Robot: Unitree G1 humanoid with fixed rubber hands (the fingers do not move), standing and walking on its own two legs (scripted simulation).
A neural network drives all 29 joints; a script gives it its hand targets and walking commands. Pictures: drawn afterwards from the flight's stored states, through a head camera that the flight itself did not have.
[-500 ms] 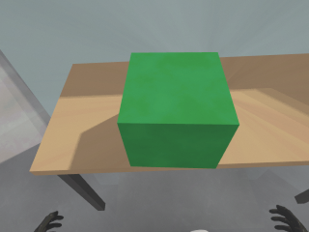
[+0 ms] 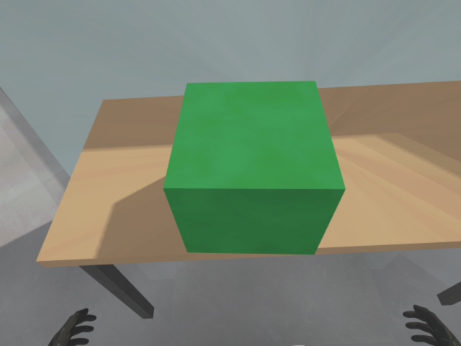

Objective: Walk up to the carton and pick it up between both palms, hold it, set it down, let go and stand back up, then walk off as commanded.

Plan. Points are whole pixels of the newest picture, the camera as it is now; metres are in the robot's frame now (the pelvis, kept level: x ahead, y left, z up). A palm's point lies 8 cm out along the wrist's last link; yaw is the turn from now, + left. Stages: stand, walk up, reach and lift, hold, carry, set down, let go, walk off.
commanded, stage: walk up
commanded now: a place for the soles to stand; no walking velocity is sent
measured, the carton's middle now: (250, 168) +0.43 -0.01 +0.03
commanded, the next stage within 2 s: reach and lift in 0.52 s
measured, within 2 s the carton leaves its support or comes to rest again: neither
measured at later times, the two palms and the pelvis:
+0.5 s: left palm out of the picture +0.11 +0.31 -0.07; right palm out of the picture +0.11 -0.33 -0.07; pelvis +0.00 -0.01 +0.00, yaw +0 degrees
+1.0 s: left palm (91, 320) +0.17 +0.27 -0.04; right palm (443, 341) +0.13 -0.30 -0.05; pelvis -0.01 -0.01 +0.02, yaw +0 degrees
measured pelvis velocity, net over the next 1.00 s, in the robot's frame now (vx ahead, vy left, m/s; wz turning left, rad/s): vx -0.01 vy -0.01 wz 0.00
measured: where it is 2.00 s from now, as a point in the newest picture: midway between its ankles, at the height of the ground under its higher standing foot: outside the picture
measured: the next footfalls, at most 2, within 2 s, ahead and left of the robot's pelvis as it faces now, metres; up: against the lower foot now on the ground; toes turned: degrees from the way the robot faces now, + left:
none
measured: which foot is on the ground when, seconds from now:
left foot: down 0.00-1.00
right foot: down 0.00-1.00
